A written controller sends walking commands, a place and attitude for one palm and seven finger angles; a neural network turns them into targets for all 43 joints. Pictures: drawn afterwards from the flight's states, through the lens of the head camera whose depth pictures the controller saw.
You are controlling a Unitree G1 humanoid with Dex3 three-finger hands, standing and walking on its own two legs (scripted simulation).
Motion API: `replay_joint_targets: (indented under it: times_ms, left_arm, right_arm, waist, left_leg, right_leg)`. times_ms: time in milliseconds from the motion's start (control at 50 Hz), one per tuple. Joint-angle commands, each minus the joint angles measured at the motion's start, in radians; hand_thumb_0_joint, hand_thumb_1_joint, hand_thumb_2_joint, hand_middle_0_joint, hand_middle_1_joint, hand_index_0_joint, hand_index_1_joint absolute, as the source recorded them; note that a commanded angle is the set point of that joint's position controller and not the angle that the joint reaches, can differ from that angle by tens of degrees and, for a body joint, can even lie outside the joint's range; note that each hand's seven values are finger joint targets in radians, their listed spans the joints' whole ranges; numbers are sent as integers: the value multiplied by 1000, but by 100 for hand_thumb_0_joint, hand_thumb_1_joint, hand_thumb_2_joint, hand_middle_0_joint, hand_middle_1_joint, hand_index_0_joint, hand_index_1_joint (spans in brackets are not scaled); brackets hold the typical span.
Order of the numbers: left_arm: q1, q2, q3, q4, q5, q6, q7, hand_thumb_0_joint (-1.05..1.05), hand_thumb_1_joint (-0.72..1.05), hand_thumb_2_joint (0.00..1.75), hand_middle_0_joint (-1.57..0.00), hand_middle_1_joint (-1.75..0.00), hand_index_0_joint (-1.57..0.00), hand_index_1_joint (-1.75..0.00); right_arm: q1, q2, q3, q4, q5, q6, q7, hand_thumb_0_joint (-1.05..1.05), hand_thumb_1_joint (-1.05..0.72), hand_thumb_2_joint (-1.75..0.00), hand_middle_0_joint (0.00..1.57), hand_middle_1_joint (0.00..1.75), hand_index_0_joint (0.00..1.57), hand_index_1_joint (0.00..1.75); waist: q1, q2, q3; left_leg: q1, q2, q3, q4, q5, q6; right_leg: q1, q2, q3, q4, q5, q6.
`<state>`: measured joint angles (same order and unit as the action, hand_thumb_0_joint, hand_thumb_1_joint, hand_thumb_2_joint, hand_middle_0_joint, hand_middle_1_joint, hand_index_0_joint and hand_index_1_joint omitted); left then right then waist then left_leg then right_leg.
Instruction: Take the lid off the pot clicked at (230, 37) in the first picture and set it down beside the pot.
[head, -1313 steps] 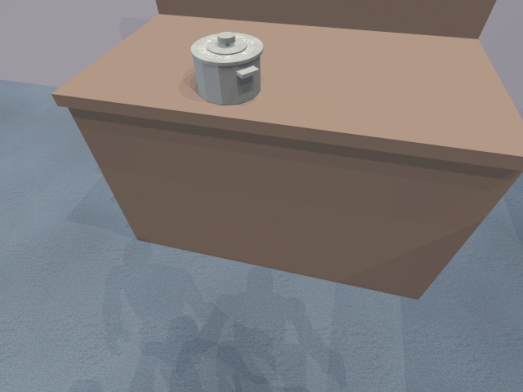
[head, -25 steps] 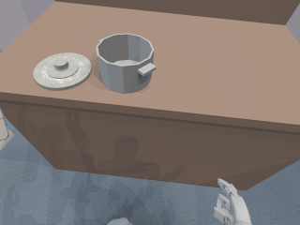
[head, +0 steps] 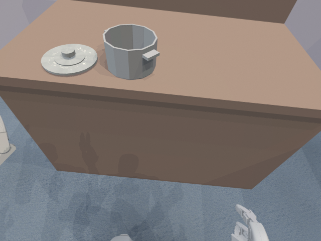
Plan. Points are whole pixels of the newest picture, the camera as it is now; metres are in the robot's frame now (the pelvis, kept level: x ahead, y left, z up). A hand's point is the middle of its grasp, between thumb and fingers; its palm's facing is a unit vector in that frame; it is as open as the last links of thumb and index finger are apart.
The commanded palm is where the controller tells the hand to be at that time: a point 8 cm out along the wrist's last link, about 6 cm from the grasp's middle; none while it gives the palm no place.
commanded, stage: stop stepping back and stand still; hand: left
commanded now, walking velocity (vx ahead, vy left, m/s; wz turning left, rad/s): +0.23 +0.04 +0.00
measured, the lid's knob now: (68, 52) +0.69 +0.35 +0.07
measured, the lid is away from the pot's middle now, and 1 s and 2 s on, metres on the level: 0.22 0.22 0.22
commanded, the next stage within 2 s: let the arm hang, fingers relaxed in 0.80 s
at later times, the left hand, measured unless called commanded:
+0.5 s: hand out of the picture +0.09 +0.27 +0.24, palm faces +0.43 -0.83 -0.35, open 7.4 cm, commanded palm +0.05 +0.32 +0.25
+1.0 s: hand out of the picture -0.02 +0.20 -0.16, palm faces +0.08 -0.98 -0.16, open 6.9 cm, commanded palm none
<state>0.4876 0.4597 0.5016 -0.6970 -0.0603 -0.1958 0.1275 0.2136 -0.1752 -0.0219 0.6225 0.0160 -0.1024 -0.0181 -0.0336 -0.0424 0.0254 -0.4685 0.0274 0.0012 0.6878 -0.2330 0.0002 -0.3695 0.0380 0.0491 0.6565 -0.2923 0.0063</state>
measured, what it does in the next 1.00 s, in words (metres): steps on the spot: right foot, then left foot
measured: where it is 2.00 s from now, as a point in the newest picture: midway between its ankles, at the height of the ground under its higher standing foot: outside the picture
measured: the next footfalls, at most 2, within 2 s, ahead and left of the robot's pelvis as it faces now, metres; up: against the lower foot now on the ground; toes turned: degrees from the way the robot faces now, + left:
right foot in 0.34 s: +0.01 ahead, -0.08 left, +0.00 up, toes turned +3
left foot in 0.50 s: -0.02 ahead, +0.13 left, +0.00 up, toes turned +3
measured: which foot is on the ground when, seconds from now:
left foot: down 0.00-0.36, up 0.38-0.48, down 0.50-1.00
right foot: down 0.00-0.20, up 0.22-0.32, down 0.34-0.50, up 0.52-0.76, down 0.78-1.00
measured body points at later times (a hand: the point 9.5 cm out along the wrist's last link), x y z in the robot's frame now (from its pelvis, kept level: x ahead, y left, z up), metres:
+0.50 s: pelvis -0.07 +0.04 +0.01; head -0.11 +0.07 +0.46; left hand +0.06 +0.31 +0.26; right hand +0.10 -0.19 -0.04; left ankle -0.04 +0.13 -0.71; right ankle -0.04 -0.09 -0.71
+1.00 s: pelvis -0.08 +0.03 +0.00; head -0.08 +0.05 +0.45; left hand -0.03 +0.25 -0.15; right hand -0.05 -0.22 -0.13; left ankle -0.03 +0.13 -0.71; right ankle -0.10 -0.08 -0.72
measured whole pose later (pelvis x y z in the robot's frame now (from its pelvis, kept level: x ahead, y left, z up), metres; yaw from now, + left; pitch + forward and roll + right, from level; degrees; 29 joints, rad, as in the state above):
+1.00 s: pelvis -0.08 +0.03 +0.00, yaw +1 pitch +0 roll +0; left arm 0.32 0.15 0.06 0.84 0.02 0.06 0.03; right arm 0.34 -0.19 -0.04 0.89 -0.02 0.02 0.00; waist -0.04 -0.04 -0.01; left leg -0.43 -0.02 0.02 0.71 -0.31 0.04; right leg -0.29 0.02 -0.02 0.69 -0.40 -0.03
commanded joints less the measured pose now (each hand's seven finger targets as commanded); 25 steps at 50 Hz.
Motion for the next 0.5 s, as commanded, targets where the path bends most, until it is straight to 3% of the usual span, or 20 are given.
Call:
replay_joint_targets:
  times_ms: [0, 20, 60, 100, 120, 160, 180, 200, 240, 280, 300, 320, 340, 360, 380, 400, 420, 440, 460, 480]
  left_arm:
    - [93, 207, 136, -324, -11, -98, 32, 0, 90, 90, -20, -30, -20, -30]
    - [85, 228, 153, -327, -3, -93, 42, 0, 90, 90, -20, -30, -20, -30]
    - [57, 164, 111, -238, -10, -92, 52, 0, 90, 90, -20, -30, -20, -30]
    - [-16, 130, 77, -149, -10, -99, 55, 0, 90, 90, -20, -30, -20, -30]
    - [-52, 129, 66, -123, -9, -105, 53, 0, 90, 90, -20, -30, -20, -30]
    - [-92, 109, 51, -45, 1, -96, 48, 0, 90, 90, -20, -30, -20, -30]
    - [-112, 115, 48, -23, 8, -86, 40, 0, 90, 90, -20, -30, -20, -30]
    - [-130, 115, 42, -23, 13, -85, 27, 0, 90, 90, -20, -30, -20, -30]
    - [-110, 118, 23, -39, 18, -79, 8, 0, 90, 90, -20, -30, -20, -30]
    - [-81, 118, -2, -90, 21, -70, -7, 0, 90, 90, -20, -30, -20, -30]
    - [-83, 142, 4, -145, 21, -73, -14, 0, 90, 90, -20, -30, -20, -30]
    - [-83, 182, 37, -170, 23, -75, -13, 0, 90, 90, -20, -30, -20, -30]
    - [-75, 183, 39, -213, 19, -76, -11, 0, 90, 90, -20, -30, -20, -30]
    - [-61, 172, 41, -227, 19, -64, -5, 0, 90, 90, -20, -30, -20, -30]
    - [-86, 158, 33, -233, 11, -56, 4, 0, 90, 90, -20, -30, -20, -30]
    - [-97, 151, 33, -222, 6, -51, 17, 0, 90, 90, -20, -30, -20, -30]
    - [-152, 150, 21, -226, 12, -48, 24, 0, 90, 90, -20, -30, -20, -30]
    - [-168, 139, 19, -206, 17, -55, 33, 0, 90, 90, -20, -30, -20, -30]
    - [-170, 119, 17, -198, 14, -68, 42, 0, 90, 90, -20, -30, -20, -30]
    - [-220, 119, 15, -232, 16, -85, 49, 0, 90, 90, -20, -30, -20, -30]
  right_arm:
    - [-48, -115, -43, -200, 13, -56, -14, 0, -90, -90, 20, 30, 20, 30]
    - [-58, -129, -46, -206, 6, -50, -16, 0, -90, -90, 20, 30, 20, 30]
    - [-64, -117, -31, -197, 3, -42, -30, 0, -90, -90, 20, 30, 20, 30]
    - [-72, -143, -23, -196, 8, -48, -43, 0, -90, -90, 20, 30, 20, 30]
    - [-72, -150, -23, -196, 11, -53, -49, 0, -90, -90, 20, 30, 20, 30]
    - [-87, -157, -14, -191, 14, -58, -56, 0, -90, -90, 20, 30, 20, 30]
    - [-101, -155, -18, -188, 14, -56, -55, 0, -90, -90, 20, 30, 20, 30]
    - [-98, -153, -27, -189, 12, -55, -49, 0, -90, -90, 20, 30, 20, 30]
    - [-118, -139, -23, -197, 9, -62, -38, 0, -90, -90, 20, 30, 20, 30]
    - [-125, -138, -25, -203, 0, -57, -33, 0, -90, -90, 20, 30, 20, 30]
    - [-116, -140, -30, -203, -9, -51, -30, 0, -90, -90, 20, 30, 20, 30]
    - [-99, -144, -35, -195, -22, -39, -29, 0, -90, -90, 20, 30, 20, 30]
    - [-72, -141, -44, -179, -22, -28, -26, 0, -90, -90, 20, 30, 20, 30]
    - [-60, -138, -49, -174, -20, -17, -25, 0, -90, -90, 20, 30, 20, 30]
    - [-72, -127, -39, -179, -15, -13, -25, 0, -90, -90, 20, 30, 20, 30]
    - [-76, -111, -21, -183, -12, -14, -32, 0, -90, -90, 20, 30, 20, 30]
    - [-95, -107, -9, -189, -11, -13, -43, 0, -90, -90, 20, 30, 20, 30]
    - [-99, -117, -2, -182, -11, -23, -57, 0, -90, -90, 20, 30, 20, 30]
    - [-95, -139, 1, -183, -4, -47, -64, 0, -90, -90, 20, 30, 20, 30]
    - [-88, -160, -4, -192, 2, -65, -65, 0, -90, -90, 20, 30, 20, 30]
  waist:
    - [5, -48, -215]
    - [2, -41, -204]
    - [-20, 9, -134]
    - [-17, 62, -25]
    - [-16, 110, -4]
    - [-7, 235, 28]
    - [4, 263, 15]
    - [11, 252, -8]
    - [28, 196, -35]
    - [23, 107, -23]
    - [14, 58, -38]
    - [5, 15, -65]
    - [6, -107, -136]
    - [6, -172, -102]
    - [-5, -170, -57]
    - [-13, -126, -31]
    - [-20, -71, 7]
    - [-18, 21, 31]
    - [-12, 197, 32]
    - [-13, 420, 20]
  left_leg:
    - [171, -27, -3, 84, -199, 2]
    - [208, -27, -6, 101, -165, 2]
    - [279, -9, -23, -8, -134, 12]
    - [221, 40, -97, -191, -226, 34]
    - [187, 73, -151, -287, -348, 37]
    - [9, 148, -253, -508, -581, 49]
    - [-102, 169, -250, -563, -631, 59]
    - [-152, 165, -227, -557, -613, 63]
    - [-114, 141, -171, -497, -546, 62]
    - [-22, 65, -67, -349, -446, 36]
    - [70, 17, -7, -213, -347, 25]
    - [163, -25, 42, -34, -224, 17]
    - [211, -66, 53, 174, -165, 1]
    - [205, -77, 35, 312, -138, -2]
    - [209, -39, -5, 326, -166, 10]
    - [235, 2, -28, 206, -209, 27]
    - [285, 16, -25, 58, -217, 34]
    - [285, 17, -20, -141, -260, 48]
    - [271, 72, -123, -354, -373, 76]
    - [281, 219, -347, -481, -462, 121]
  right_leg:
    - [20, -287, 281, -399, -165, -111]
    - [-24, -279, 288, -409, -204, -121]
    - [-96, -207, 163, -368, -219, -92]
    - [-93, -106, 80, -325, -248, -54]
    - [-83, -74, 40, -297, -287, -40]
    - [63, 28, -65, -101, -215, -11]
    - [175, 57, -95, 34, -162, -4]
    - [243, 66, -107, 89, -136, 0]
    - [276, 34, -113, -14, -133, -7]
    - [204, -15, -64, -216, -184, -33]
    - [111, -68, 16, -322, -228, -66]
    - [5, -159, 136, -421, -279, -111]
    - [-72, -253, 274, -488, -472, -155]
    - [-154, -307, 338, -518, -525, -206]
    - [-215, -327, 322, -512, -493, -208]
    - [-232, -315, 268, -481, -469, -176]
    - [-270, -275, 212, -439, -477, -142]
    - [-223, -208, 142, -337, -434, -117]
    - [-171, -105, 69, -151, -344, -90]
    - [-189, 31, -73, 149, -237, -32]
